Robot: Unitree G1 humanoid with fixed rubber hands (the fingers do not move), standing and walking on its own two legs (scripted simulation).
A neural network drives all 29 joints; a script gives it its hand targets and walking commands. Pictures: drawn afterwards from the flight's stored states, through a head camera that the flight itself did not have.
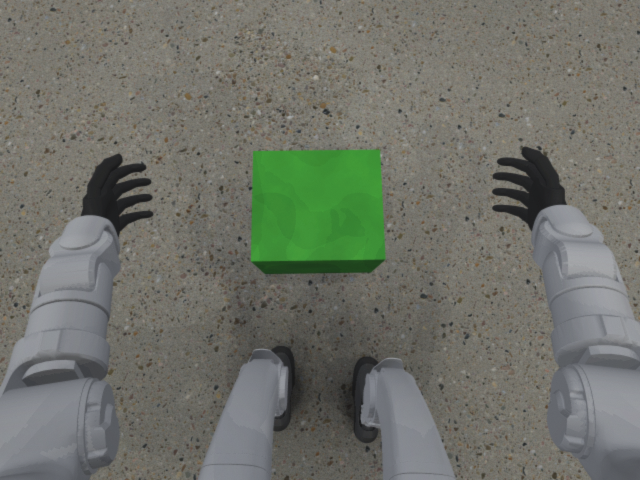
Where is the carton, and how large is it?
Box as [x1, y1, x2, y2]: [251, 150, 385, 273]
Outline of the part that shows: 253,151 251,261 264,273 369,272 385,259 379,150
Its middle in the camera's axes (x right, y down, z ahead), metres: -0.01 -0.06 +0.97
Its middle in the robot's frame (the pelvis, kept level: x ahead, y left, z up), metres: +0.55 +0.04 -0.57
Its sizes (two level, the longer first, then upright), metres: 0.292 0.256 0.234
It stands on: the floor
